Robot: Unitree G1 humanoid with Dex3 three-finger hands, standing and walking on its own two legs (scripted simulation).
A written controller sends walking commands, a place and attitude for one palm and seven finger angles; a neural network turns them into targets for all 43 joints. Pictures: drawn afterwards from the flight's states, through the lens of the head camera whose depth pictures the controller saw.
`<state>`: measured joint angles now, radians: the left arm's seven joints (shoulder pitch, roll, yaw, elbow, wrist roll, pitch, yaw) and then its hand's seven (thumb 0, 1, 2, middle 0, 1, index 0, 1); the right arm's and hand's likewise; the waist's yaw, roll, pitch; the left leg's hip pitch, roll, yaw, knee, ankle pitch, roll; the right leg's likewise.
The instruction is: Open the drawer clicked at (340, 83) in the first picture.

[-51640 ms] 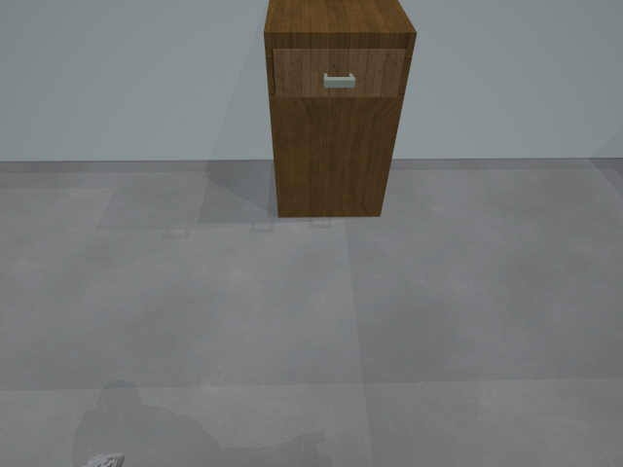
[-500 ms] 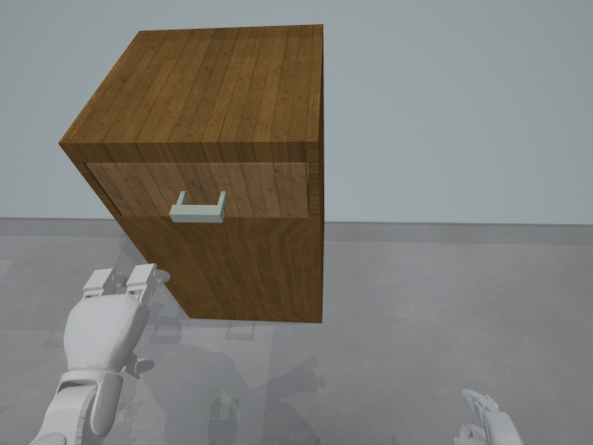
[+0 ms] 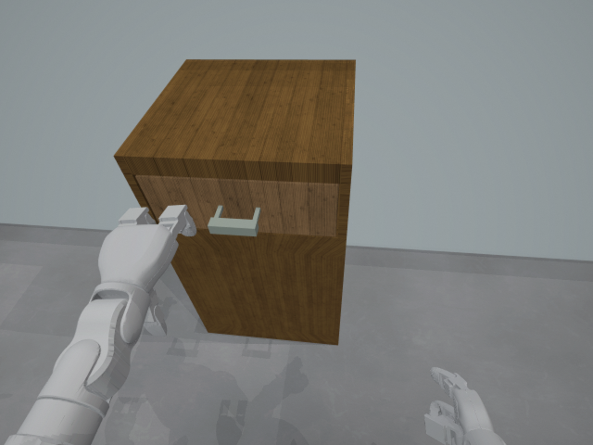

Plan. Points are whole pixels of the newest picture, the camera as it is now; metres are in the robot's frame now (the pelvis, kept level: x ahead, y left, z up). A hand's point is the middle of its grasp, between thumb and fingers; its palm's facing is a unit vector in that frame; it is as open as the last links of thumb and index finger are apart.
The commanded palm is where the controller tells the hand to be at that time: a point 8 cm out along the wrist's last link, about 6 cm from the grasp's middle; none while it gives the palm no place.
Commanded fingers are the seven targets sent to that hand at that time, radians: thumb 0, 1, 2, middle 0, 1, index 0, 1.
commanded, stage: raise the hand with hooked fingers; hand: left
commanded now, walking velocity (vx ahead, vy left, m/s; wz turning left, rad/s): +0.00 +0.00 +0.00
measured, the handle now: (236, 218) +0.55 +0.23 -0.09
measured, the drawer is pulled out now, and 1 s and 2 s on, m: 0.00 0.00 0.00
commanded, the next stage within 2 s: move the hooked fingers above the handle in 0.40 s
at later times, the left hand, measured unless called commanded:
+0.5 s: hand (149, 276) +0.29 +0.25 +0.08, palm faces +0.07 -0.08 -0.99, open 13.8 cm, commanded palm +0.27 +0.25 +0.13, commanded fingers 0.00 -0.50 0.30 -0.30 -1.20 -0.30 -1.20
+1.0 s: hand (181, 254) +0.36 +0.24 +0.04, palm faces -0.04 -0.04 -1.00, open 13.8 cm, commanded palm +0.35 +0.24 +0.10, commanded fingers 0.00 -0.50 0.30 -0.30 -1.20 -0.30 -1.20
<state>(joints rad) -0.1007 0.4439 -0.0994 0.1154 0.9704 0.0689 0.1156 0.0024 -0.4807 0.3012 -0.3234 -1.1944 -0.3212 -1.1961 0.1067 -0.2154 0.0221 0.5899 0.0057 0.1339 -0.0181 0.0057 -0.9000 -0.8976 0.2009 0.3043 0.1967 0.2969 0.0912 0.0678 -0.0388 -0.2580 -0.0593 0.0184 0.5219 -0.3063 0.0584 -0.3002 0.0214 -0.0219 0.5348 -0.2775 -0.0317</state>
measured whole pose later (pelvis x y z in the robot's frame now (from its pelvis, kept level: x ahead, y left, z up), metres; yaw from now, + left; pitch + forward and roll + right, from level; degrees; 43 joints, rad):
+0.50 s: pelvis -0.01 +0.01 +0.00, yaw +0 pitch +3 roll +0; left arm -0.09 0.47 -0.06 0.12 0.95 0.00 0.14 0.00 -0.49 0.30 -0.32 -1.20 -0.32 -1.20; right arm 0.16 -0.25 -0.02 0.63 0.01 0.14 0.00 0.01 -0.90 -0.90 0.20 0.30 0.19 0.30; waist 0.08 0.07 -0.02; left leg -0.27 -0.07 0.02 0.49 -0.27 0.07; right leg -0.32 0.01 -0.02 0.50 -0.24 -0.02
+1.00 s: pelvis -0.01 -0.01 -0.01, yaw +0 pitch +8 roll +0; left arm -0.37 0.48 -0.04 0.53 1.00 -0.10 0.17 0.00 -0.49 0.30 -0.32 -1.20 -0.32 -1.20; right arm 0.22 -0.26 -0.04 0.63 0.02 0.13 -0.04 0.00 -0.90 -0.90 0.20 0.30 0.20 0.30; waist 0.03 0.04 -0.06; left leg -0.43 -0.04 0.02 0.59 -0.31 0.04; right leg -0.47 0.04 -0.02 0.60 -0.28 -0.05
